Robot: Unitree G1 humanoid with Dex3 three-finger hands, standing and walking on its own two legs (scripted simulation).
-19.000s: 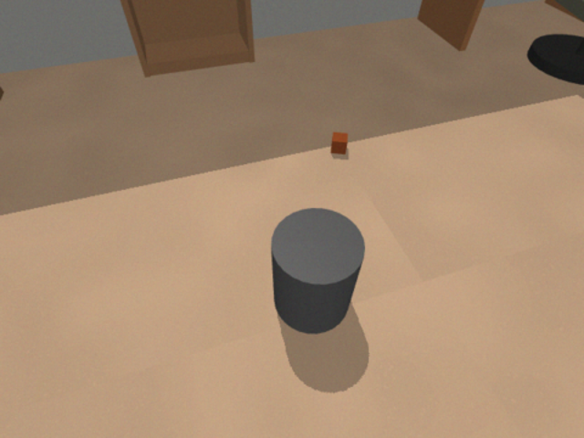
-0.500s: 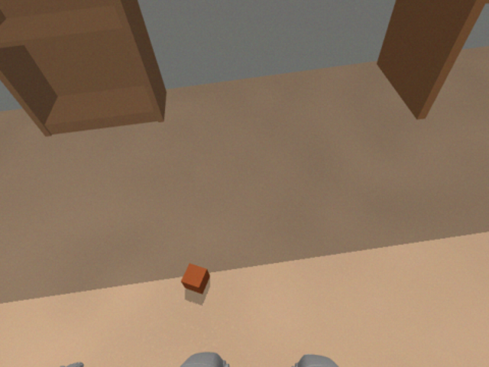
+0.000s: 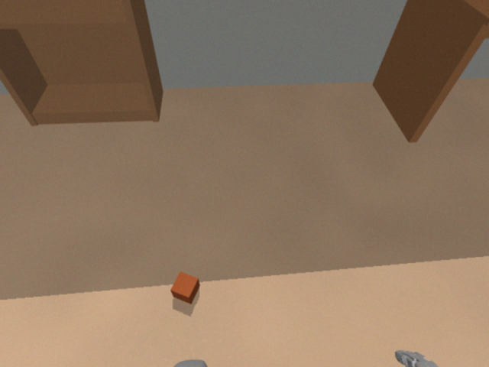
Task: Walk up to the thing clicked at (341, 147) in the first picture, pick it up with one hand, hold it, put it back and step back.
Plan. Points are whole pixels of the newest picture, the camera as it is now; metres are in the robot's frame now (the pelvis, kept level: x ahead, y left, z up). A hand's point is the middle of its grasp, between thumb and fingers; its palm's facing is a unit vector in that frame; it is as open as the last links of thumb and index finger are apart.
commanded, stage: walk up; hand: left
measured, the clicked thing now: (185, 287) +0.48 +0.23 -0.72
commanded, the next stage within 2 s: stand in 1.02 s
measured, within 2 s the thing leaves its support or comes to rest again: neither
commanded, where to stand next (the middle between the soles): +0.10 +0.01 m, yaw -1 degrees
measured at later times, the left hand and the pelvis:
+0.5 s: hand out of the picture +0.10 +0.26 -0.13, palm faces -0.03 -0.93 -0.36, open 7.3 cm; pelvis +0.02 +0.00 +0.02, yaw +0 degrees
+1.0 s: hand out of the picture +0.12 +0.25 -0.13, palm faces -0.04 -0.94 -0.35, open 7.3 cm; pelvis +0.02 +0.00 +0.02, yaw +0 degrees
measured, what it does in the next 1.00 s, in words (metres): stands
